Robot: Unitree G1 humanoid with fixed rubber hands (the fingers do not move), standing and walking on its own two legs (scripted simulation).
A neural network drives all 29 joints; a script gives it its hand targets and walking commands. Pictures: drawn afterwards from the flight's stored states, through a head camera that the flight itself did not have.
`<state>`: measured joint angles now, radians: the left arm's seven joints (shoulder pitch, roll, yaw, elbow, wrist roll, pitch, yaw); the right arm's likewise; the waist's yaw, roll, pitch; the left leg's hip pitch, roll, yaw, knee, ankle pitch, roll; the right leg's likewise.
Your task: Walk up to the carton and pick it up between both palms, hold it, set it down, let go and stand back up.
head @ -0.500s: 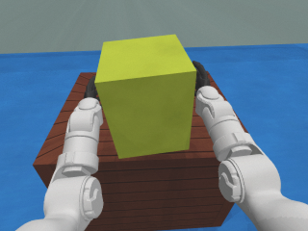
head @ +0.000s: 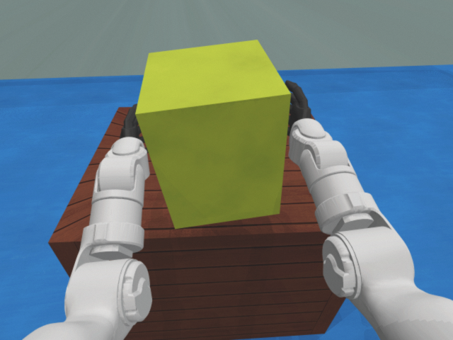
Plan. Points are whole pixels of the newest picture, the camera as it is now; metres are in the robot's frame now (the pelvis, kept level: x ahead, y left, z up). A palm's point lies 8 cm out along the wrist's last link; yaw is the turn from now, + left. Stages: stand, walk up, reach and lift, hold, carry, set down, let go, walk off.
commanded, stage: reach and lift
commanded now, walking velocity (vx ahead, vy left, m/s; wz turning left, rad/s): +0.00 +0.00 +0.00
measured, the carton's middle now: (215, 135) +0.42 +0.03 +0.21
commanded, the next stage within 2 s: hold in 0.12 s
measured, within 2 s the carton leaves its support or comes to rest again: neither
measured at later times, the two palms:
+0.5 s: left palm (127, 142) +0.36 +0.18 +0.23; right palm (300, 119) +0.39 -0.11 +0.26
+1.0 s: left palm (129, 142) +0.36 +0.17 +0.23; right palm (302, 118) +0.39 -0.11 +0.26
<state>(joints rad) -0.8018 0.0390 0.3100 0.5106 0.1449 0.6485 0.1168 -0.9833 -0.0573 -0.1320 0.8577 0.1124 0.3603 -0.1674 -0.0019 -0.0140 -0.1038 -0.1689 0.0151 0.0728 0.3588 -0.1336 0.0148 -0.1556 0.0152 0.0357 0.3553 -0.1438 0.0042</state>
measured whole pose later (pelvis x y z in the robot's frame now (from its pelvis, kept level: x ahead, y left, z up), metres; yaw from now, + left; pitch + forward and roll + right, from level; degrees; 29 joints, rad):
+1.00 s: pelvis +0.00 +0.00 +0.00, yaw +0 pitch -4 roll +0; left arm -0.80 0.04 0.28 0.41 0.14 0.76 0.11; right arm -0.98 -0.07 -0.13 0.74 0.15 0.50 -0.19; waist 0.00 -0.01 -0.10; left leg -0.17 0.02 0.07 0.37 -0.13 0.01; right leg -0.15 0.02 0.04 0.36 -0.14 0.01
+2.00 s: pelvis +0.00 +0.00 +0.00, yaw +0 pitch -4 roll +0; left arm -0.80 0.04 0.27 0.40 0.14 0.77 0.11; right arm -0.98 -0.07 -0.13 0.73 0.15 0.51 -0.19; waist 0.00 -0.01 -0.10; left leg -0.17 0.02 0.07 0.37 -0.13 0.01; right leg -0.15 0.02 0.04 0.36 -0.14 0.01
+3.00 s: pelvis +0.00 +0.00 +0.00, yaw +0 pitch -4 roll +0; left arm -0.80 0.04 0.27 0.40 0.14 0.77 0.11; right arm -0.98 -0.07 -0.14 0.73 0.15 0.52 -0.19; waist 0.00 -0.01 -0.10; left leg -0.17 0.02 0.07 0.37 -0.13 0.01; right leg -0.15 0.02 0.04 0.36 -0.14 0.01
